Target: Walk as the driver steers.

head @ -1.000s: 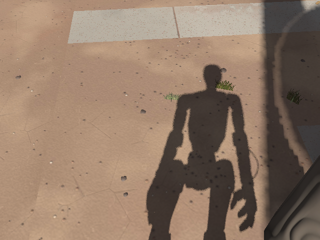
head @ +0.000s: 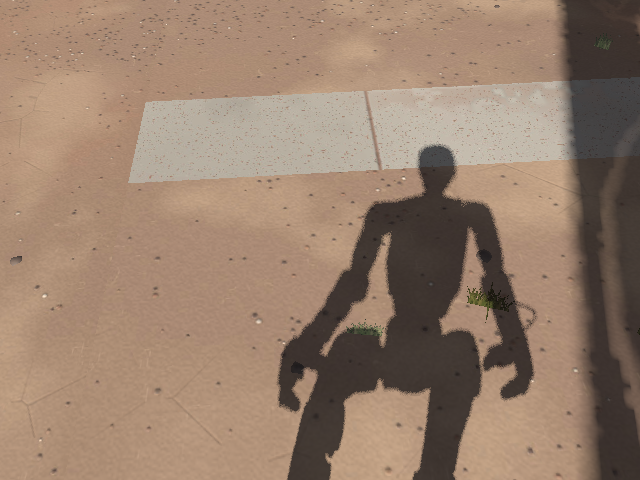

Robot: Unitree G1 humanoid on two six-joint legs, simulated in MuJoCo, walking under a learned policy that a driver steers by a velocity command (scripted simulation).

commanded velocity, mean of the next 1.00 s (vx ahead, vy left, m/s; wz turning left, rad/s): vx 0.50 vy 0.00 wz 0.42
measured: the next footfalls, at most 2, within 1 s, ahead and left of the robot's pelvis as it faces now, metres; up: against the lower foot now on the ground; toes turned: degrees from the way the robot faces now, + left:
left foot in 0.36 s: +0.38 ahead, +0.18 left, +0.00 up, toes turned +9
right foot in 0.88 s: +0.72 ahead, +0.07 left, +0.00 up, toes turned +26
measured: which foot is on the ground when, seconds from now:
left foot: up 0.00-0.34, down 0.36-0.88, up 0.90-1.00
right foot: down 0.00-0.38, up 0.40-0.86, down 0.88-1.00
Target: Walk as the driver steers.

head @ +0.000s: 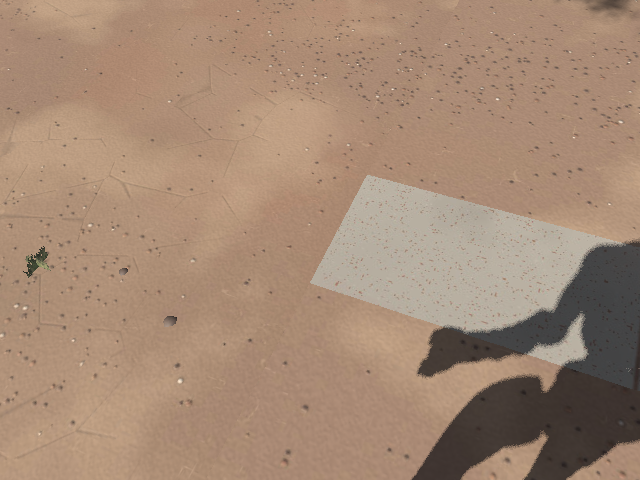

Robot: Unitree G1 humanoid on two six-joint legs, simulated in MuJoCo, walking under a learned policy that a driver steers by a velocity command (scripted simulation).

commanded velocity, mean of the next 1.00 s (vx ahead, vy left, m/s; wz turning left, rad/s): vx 0.50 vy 0.00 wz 0.10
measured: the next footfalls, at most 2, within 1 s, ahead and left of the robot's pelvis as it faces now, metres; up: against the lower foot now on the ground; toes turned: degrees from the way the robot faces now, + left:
left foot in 0.44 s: +0.39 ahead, +0.22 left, +0.00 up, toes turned +16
right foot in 1.00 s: +0.79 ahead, +0.03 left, +0.00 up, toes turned +0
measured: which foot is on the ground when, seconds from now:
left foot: up 0.00-0.42, down 0.44-1.00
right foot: down 0.00-0.44, up 0.46-0.98, down 1.00-1.00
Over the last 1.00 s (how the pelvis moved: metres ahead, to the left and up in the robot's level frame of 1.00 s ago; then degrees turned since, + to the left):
0.59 0.12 -0.01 28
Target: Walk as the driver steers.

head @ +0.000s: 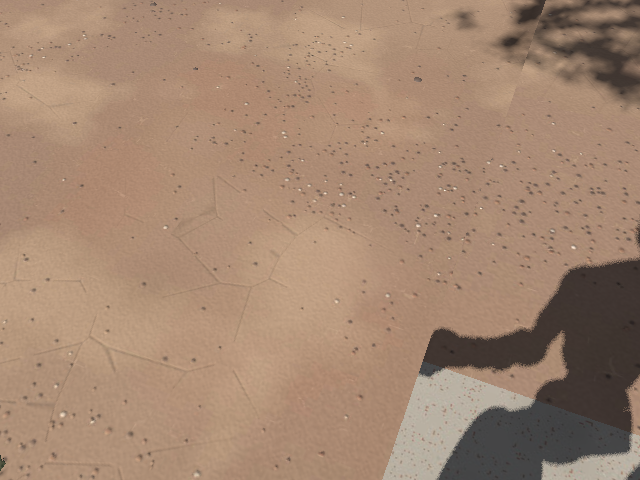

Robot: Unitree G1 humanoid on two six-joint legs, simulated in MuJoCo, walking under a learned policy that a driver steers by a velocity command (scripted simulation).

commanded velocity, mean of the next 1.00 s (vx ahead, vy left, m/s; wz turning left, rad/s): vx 0.50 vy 0.00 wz -0.58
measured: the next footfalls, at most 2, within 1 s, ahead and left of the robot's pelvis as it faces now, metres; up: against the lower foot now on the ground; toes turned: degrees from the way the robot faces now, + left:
left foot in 0.50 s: +0.48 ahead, +0.07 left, -0.13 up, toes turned -21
right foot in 0.92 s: +0.58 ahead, -0.24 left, +0.00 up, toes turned -39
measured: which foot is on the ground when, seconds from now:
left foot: down 0.00-0.04, up 0.06-0.48, down 0.50-0.94, up 0.96-1.00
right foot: down 0.00-0.52, up 0.54-0.90, down 0.92-1.00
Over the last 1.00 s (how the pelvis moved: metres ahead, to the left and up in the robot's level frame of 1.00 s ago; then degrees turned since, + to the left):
0.59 0.12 -0.03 2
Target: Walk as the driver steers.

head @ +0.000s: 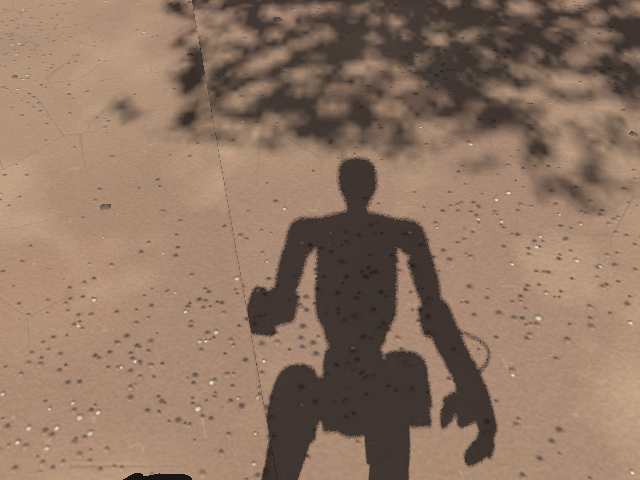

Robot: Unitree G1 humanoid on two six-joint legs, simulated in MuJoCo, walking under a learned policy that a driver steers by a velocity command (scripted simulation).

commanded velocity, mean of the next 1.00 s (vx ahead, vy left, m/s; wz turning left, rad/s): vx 0.50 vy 0.00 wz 0.04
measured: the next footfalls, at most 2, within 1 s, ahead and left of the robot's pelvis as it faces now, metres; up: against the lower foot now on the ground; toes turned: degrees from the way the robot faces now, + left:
left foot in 0.38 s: +0.51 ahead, +0.10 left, +0.00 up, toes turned -7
right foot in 0.78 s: +0.66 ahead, -0.19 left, +0.00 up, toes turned +0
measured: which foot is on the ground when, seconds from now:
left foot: up 0.00-0.36, down 0.38-0.80, up 0.82-1.00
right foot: down 0.00-0.46, up 0.48-0.76, down 0.78-1.00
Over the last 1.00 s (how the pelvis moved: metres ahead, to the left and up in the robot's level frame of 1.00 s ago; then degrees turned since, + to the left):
0.53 -0.14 -0.08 -37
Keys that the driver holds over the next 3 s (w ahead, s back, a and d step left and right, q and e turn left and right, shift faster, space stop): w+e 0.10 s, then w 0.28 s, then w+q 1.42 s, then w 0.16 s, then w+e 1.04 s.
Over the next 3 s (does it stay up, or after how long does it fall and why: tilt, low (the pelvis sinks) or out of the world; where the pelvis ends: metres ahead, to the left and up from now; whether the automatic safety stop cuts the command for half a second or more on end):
stays up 1.61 0.31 0.02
